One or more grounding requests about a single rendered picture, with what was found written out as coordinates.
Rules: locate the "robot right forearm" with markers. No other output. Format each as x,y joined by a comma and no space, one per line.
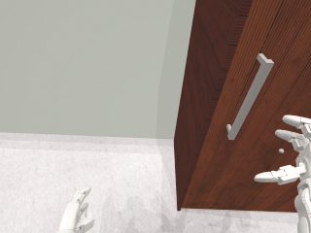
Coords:
302,203

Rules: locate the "wardrobe door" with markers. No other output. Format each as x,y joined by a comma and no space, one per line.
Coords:
224,174

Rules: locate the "right robot hand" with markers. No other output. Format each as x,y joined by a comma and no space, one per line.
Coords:
301,144

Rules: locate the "left robot hand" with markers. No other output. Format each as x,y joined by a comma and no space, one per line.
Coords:
70,218

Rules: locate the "handle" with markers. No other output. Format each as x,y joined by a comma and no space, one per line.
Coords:
264,69

